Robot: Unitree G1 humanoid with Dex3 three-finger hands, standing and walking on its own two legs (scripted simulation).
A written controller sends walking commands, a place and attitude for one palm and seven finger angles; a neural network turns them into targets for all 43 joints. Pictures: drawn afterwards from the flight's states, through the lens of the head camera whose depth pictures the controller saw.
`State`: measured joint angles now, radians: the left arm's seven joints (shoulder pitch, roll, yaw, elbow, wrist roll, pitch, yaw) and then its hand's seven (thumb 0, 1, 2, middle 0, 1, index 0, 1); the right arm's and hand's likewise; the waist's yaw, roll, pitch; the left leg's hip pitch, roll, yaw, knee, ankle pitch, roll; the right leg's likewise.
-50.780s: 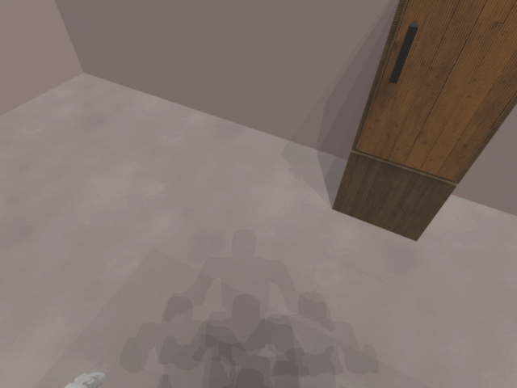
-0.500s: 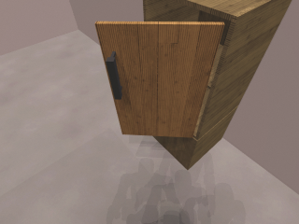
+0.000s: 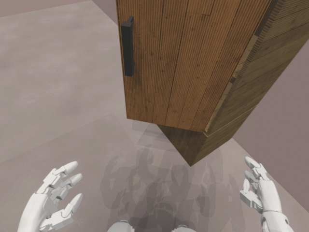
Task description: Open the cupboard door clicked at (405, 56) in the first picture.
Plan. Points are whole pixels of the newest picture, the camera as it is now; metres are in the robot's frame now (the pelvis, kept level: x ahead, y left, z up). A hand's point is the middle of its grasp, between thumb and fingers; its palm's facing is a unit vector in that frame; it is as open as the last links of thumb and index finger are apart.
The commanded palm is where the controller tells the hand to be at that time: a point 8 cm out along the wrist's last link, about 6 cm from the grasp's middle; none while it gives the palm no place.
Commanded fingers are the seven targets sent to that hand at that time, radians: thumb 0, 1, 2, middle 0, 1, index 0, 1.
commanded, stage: raise the hand with hooked fingers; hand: left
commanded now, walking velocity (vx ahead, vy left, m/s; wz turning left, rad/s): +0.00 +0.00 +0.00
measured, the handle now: (130, 47) +0.60 +0.14 +0.13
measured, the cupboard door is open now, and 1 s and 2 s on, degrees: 46 46 46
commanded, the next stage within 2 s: move the hooked fingers beside the handle in 1.66 s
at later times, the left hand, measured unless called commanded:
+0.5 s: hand (41, 169) +0.22 +0.26 +0.08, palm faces +0.02 -1.00 -0.07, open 11.7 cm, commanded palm +0.19 +0.31 +0.09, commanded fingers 0.00 -0.22 0.42 -0.28 -1.02 -0.28 -1.02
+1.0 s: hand (27, 137) +0.27 +0.29 +0.13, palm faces -0.03 -1.00 -0.05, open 13.8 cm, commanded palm +0.24 +0.34 +0.14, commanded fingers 0.00 -0.50 0.30 -0.30 -1.20 -0.30 -1.20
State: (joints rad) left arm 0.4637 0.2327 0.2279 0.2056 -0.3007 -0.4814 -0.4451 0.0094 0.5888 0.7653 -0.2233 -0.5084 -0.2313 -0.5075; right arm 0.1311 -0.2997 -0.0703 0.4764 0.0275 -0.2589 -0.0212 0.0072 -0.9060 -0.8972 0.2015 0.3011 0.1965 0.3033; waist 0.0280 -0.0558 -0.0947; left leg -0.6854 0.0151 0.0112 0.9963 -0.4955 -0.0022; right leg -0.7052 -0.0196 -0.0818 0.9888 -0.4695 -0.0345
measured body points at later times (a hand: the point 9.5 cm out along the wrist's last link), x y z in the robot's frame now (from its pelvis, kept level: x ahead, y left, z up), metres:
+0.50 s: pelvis -0.01 +0.03 +0.01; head +0.03 +0.03 +0.46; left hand +0.21 +0.31 +0.09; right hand +0.12 -0.22 -0.07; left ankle +0.00 +0.12 -0.68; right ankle +0.01 -0.10 -0.68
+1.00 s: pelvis +0.00 +0.03 +0.03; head +0.02 +0.04 +0.48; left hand +0.26 +0.35 +0.13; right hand +0.18 -0.19 -0.03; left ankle +0.00 +0.12 -0.68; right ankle +0.01 -0.10 -0.68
